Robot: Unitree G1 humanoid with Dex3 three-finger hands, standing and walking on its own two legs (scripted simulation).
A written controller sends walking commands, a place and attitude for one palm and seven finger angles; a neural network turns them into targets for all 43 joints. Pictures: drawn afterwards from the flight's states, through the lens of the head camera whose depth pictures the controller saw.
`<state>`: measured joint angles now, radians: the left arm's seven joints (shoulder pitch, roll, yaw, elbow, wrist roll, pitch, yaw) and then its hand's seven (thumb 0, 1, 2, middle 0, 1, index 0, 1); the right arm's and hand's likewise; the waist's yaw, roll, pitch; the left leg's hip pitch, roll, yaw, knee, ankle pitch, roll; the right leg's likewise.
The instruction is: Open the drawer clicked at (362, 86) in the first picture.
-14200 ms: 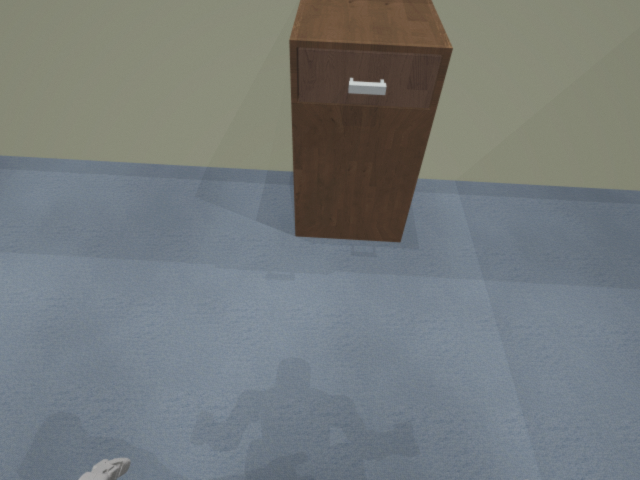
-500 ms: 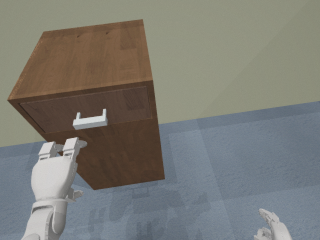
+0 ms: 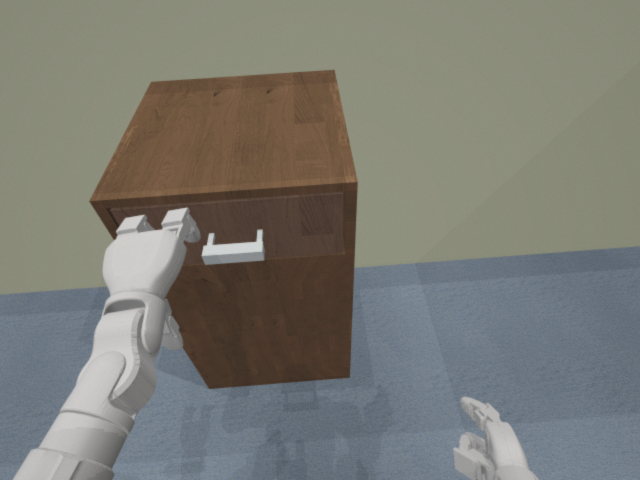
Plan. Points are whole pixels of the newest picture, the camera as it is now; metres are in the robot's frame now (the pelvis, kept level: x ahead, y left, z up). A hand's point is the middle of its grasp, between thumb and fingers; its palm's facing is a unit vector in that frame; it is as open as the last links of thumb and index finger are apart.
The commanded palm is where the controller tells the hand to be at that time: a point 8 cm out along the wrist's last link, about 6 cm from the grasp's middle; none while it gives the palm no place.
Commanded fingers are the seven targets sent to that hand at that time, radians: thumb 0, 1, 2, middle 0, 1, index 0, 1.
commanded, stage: raise the hand with hooked fingers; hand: left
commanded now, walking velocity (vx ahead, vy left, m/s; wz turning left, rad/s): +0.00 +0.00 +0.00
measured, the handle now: (235, 244) +0.50 +0.24 -0.05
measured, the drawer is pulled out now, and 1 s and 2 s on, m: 0.00 0.00 0.00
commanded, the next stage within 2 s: move the hooked fingers above the handle in 0.34 s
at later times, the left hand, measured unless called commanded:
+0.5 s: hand (187, 291) +0.31 +0.22 +0.08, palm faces +0.08 -0.08 -0.99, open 13.9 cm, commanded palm +0.29 +0.22 +0.13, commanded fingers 0.00 -0.50 0.30 -0.30 -1.20 -0.30 -1.20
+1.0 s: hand (202, 281) +0.35 +0.22 +0.04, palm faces -0.03 -0.07 -1.00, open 13.8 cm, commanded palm +0.34 +0.23 +0.11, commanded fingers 0.00 -0.50 0.30 -0.30 -1.20 -0.30 -1.20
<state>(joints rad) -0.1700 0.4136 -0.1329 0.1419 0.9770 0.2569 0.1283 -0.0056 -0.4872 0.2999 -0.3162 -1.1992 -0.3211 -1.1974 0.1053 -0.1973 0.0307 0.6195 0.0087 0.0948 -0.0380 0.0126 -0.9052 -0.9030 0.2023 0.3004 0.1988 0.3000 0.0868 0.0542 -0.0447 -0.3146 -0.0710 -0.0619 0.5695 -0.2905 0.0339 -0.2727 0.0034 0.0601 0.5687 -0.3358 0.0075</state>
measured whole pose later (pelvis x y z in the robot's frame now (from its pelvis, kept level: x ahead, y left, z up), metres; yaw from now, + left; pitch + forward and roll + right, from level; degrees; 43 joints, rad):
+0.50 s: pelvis +0.00 -0.02 +0.00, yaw +0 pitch +3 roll +1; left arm -0.12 0.40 -0.12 0.15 0.95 0.23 0.16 -0.01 -0.49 0.30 -0.32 -1.20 -0.32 -1.20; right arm 0.13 -0.25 -0.01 0.66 0.02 0.08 -0.04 0.02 -0.91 -0.90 0.20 0.30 0.20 0.30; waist 0.08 0.07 -0.04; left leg -0.30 -0.05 -0.07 0.52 -0.27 0.01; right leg -0.28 0.02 0.05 0.56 -0.33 -0.02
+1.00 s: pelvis +0.01 -0.04 -0.01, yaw +0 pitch +7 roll +1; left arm -0.25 0.44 -0.07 0.40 0.97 0.08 0.16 -0.01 -0.49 0.30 -0.32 -1.20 -0.32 -1.20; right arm 0.17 -0.27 -0.04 0.67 0.02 0.07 -0.07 0.01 -0.91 -0.90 0.20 0.30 0.20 0.30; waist 0.05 0.05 -0.08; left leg -0.42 -0.03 -0.08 0.61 -0.32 -0.01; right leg -0.39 0.04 0.04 0.64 -0.37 -0.04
